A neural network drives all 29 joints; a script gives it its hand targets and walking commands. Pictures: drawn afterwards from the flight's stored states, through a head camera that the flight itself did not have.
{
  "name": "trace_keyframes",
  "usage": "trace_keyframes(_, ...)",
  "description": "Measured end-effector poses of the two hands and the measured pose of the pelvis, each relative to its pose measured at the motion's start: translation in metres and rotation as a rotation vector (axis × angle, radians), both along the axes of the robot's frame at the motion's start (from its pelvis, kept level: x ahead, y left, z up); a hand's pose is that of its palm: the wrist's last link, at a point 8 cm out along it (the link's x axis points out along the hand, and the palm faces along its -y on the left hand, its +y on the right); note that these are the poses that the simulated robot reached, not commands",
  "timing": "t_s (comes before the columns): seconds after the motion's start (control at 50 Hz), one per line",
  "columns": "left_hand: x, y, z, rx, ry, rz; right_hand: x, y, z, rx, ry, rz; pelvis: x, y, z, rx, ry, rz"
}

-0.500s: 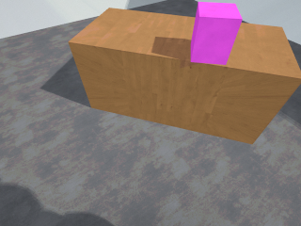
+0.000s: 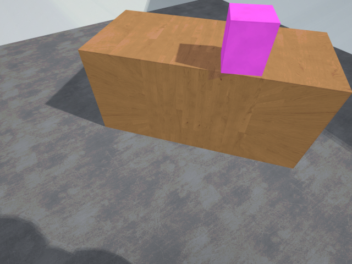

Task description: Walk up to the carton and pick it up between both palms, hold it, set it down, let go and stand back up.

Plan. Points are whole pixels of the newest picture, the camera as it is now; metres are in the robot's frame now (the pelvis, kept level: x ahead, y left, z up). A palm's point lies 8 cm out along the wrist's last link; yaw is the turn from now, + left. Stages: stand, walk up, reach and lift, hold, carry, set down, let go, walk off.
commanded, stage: stand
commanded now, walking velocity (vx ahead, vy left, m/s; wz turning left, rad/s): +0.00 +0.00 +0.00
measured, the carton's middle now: (245, 40) +1.10 -0.30 -0.01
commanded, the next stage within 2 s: walk up in 1.24 s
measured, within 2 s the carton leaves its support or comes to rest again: neither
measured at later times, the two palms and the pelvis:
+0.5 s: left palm out of the picture -0.03 +0.20 -0.15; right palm out of the picture -0.03 -0.21 -0.15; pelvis -0.01 +0.00 +0.00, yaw +0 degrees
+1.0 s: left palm out of the picture -0.04 +0.21 -0.15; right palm out of the picture -0.05 -0.20 -0.15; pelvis -0.01 +0.00 +0.00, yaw +0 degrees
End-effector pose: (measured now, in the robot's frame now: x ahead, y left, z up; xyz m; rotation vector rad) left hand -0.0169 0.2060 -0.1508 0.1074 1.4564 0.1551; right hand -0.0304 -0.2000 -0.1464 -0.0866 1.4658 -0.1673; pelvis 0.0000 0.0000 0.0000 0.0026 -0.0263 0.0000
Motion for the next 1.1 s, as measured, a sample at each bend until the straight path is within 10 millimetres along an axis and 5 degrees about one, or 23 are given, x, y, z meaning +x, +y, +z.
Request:
trace_keyframes(0.4, -0.001, -0.002, 0.001, 0.005, -0.036, 0.001, 0.005, -0.008, 0.000, -0.013, -0.033, 0.006, -0.005, -0.004, 0.000, -0.003, -0.008, -0.001)
trace_keyframes(0.74, -0.030, -0.001, 0.002, 0.004, 0.022, 0.018, -0.017, -0.008, 0.001, -0.010, 0.010, 0.002, -0.011, -0.004, 0.000, -0.004, -0.001, 0.000)
trace_keyframes(1.1, -0.024, -0.006, -0.001, -0.012, -0.013, 0.018, -0.015, -0.002, 0.000, -0.003, -0.024, -0.002, -0.015, -0.002, 0.000, -0.005, -0.016, 0.000)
